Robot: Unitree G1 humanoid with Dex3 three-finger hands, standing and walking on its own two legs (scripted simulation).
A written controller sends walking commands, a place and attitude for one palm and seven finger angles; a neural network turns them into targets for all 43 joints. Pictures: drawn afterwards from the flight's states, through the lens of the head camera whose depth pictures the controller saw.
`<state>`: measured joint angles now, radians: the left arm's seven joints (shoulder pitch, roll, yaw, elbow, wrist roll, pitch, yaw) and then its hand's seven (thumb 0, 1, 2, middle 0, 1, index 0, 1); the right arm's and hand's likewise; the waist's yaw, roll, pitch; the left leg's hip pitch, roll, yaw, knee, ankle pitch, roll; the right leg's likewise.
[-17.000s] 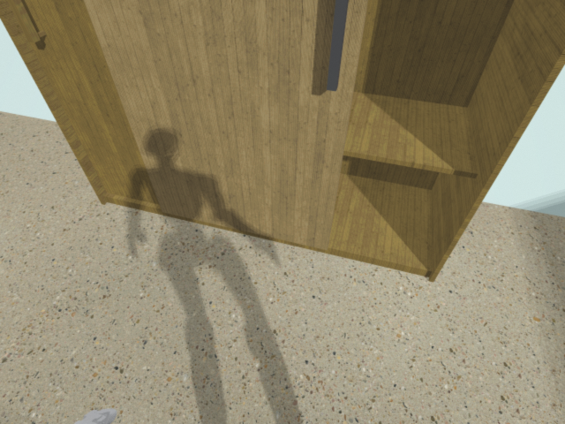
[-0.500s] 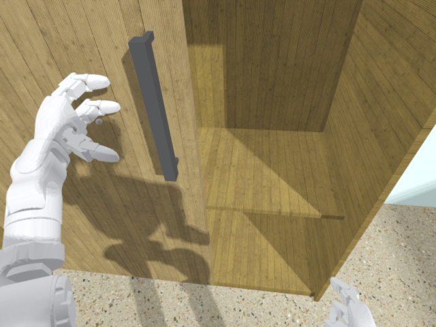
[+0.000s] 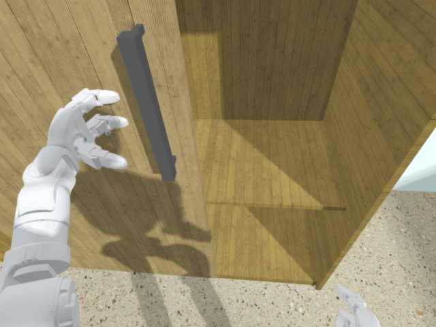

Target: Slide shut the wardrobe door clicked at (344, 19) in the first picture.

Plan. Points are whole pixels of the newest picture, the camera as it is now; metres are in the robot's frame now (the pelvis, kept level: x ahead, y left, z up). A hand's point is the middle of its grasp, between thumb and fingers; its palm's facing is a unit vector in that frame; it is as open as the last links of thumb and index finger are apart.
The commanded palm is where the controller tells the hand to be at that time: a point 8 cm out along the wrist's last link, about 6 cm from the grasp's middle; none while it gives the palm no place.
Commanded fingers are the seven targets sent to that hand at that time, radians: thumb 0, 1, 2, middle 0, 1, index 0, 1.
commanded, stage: move the hooked fingers beside the handle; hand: left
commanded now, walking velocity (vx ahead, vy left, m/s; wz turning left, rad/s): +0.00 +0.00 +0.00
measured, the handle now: (156, 115) +0.44 +0.14 +0.19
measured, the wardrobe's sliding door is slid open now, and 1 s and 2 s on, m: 0.44 0.44 0.44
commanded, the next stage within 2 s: none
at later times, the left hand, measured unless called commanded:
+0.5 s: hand (108, 135) +0.38 +0.21 +0.19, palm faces +0.03 -1.00 -0.03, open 14.0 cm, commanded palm +0.35 +0.25 +0.20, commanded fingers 0.00 -0.50 0.30 -0.30 -1.20 -0.30 -1.20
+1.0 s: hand (104, 116) +0.38 +0.20 +0.23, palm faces +0.02 -1.00 -0.05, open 14.0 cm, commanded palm +0.34 +0.23 +0.19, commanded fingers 0.00 -0.50 0.30 -0.30 -1.20 -0.30 -1.20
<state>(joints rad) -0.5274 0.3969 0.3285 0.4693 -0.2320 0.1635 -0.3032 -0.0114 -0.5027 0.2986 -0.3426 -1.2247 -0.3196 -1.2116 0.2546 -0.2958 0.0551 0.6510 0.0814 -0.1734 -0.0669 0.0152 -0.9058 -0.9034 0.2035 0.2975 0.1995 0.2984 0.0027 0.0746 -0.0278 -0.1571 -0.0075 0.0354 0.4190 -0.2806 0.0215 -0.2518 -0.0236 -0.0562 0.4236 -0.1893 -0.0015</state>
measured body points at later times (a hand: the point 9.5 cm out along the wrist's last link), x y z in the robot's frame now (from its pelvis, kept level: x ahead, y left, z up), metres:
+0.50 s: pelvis +0.01 +0.00 +0.00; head +0.00 -0.02 +0.45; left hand +0.37 +0.26 +0.19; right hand +0.18 -0.23 -0.09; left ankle -0.04 +0.10 -0.74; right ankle +0.02 -0.12 -0.74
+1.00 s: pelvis +0.01 +0.00 +0.00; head -0.01 -0.03 +0.45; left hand +0.37 +0.25 +0.24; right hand +0.18 -0.23 -0.09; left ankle -0.04 +0.10 -0.74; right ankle +0.02 -0.12 -0.74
